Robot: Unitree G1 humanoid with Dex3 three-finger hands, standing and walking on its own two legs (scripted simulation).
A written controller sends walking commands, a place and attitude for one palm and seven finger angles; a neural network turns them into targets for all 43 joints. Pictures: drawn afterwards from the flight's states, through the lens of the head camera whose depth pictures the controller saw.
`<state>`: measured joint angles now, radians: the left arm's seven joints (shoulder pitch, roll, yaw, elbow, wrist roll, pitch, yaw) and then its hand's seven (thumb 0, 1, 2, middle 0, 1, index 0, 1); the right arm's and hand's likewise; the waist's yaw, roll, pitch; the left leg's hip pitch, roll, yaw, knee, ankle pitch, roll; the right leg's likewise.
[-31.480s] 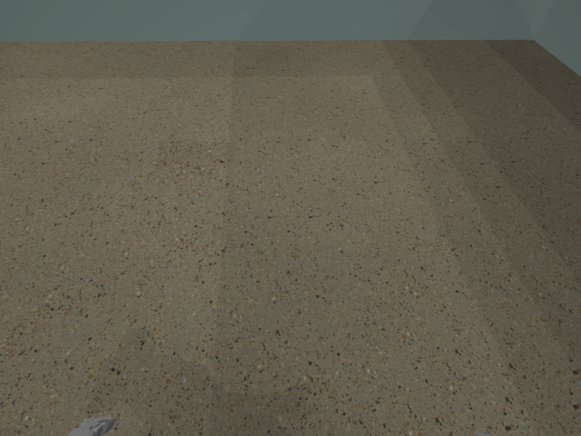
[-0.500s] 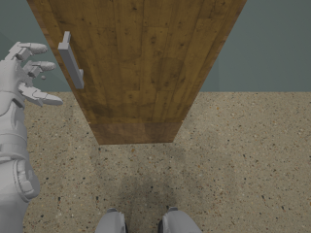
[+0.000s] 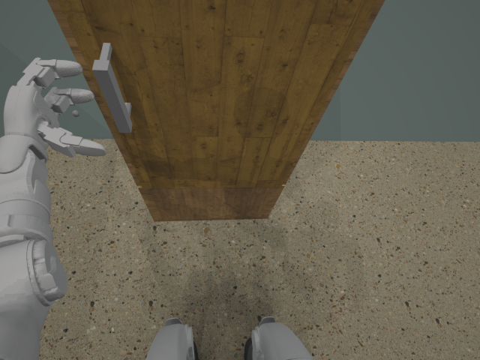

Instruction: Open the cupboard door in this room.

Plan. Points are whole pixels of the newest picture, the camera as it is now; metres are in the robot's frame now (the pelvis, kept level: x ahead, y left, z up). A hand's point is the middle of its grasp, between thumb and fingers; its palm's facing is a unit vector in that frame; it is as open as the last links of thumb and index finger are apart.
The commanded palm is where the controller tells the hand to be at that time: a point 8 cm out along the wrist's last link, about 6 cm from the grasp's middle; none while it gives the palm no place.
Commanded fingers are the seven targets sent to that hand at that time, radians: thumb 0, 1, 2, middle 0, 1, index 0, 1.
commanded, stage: slide the fingers in behind the handle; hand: left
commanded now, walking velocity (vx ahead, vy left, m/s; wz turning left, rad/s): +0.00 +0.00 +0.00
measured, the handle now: (116, 91) +0.54 +0.17 +0.07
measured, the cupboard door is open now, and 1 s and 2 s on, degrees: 0 0 0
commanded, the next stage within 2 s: close the thumb around the handle in 1.66 s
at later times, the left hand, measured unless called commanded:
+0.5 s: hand (97, 115) +0.49 +0.19 +0.08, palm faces -0.01 -1.00 -0.01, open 14.0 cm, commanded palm +0.46 +0.24 +0.08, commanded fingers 0.00 -0.50 0.30 -0.30 -1.20 -0.30 -1.20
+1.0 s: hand (121, 114) +0.49 +0.16 +0.08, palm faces -0.01 -1.00 -0.01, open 14.0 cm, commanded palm +0.46 +0.20 +0.08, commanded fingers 0.00 -0.50 0.30 -0.30 -1.20 -0.30 -1.20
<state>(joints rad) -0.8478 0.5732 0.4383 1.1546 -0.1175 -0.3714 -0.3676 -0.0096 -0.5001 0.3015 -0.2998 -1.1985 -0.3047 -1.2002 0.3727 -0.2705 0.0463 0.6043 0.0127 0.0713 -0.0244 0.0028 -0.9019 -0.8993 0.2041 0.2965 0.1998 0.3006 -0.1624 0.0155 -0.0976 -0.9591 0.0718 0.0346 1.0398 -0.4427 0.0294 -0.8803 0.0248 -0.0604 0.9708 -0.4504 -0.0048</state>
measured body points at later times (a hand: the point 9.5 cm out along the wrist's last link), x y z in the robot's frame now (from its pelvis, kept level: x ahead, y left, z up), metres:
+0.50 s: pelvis +0.00 +0.00 +0.00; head +0.11 +0.02 +0.44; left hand +0.48 +0.25 +0.08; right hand +0.02 -0.27 -0.11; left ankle +0.02 +0.10 -0.67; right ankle +0.00 -0.12 -0.67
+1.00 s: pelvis +0.00 -0.01 +0.00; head +0.11 +0.00 +0.44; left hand +0.48 +0.21 +0.08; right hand +0.02 -0.28 -0.11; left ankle +0.02 +0.10 -0.67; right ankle +0.00 -0.12 -0.67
